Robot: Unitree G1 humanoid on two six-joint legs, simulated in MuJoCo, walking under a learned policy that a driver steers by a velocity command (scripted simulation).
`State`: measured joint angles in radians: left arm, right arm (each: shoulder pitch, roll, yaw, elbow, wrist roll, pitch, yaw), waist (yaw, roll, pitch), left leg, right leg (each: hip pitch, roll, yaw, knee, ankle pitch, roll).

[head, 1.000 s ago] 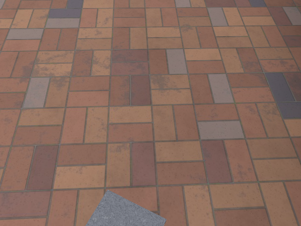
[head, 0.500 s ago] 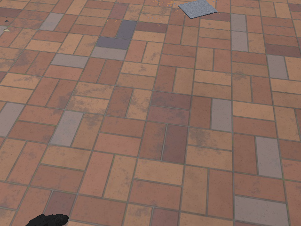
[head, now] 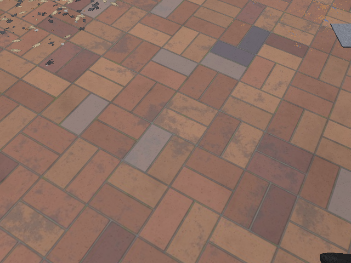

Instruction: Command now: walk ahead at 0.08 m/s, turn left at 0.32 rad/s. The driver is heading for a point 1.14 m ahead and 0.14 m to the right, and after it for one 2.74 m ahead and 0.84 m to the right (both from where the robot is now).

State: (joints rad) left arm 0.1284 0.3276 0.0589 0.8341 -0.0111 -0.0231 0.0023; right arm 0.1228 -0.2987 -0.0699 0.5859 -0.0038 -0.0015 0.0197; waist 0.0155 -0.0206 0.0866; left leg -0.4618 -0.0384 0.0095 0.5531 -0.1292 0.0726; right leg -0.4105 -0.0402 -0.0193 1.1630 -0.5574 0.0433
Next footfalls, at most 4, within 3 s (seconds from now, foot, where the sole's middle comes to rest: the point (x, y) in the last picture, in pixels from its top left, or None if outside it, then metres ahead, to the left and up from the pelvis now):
0.32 right None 0.09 -0.14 -0.76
0.72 left None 0.35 0.14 -0.76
1.24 right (202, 194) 0.67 -0.10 -0.76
1.72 left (169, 129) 0.99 0.04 -0.76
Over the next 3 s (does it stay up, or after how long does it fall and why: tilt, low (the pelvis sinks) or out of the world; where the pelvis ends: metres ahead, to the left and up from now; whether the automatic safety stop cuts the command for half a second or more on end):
stays up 1.15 -0.12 0.01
